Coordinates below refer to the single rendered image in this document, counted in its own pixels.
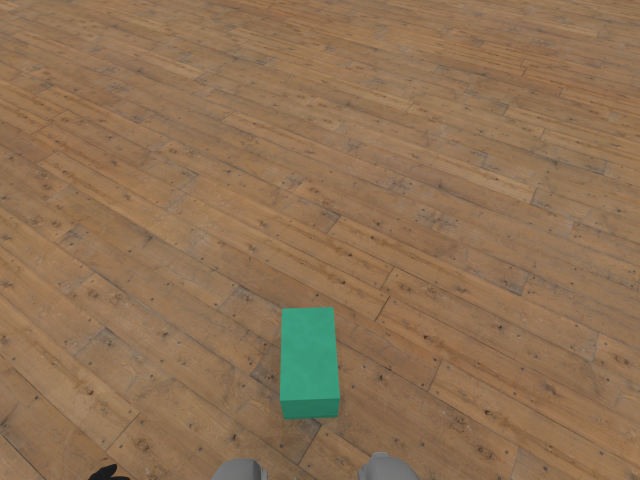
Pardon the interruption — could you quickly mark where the right robot thigh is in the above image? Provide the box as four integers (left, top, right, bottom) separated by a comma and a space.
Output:
358, 457, 420, 480

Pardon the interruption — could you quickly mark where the robot right shin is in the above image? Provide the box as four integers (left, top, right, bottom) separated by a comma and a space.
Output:
369, 452, 389, 461

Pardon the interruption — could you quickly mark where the carton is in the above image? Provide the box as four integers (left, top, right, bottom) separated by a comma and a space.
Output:
280, 307, 340, 419

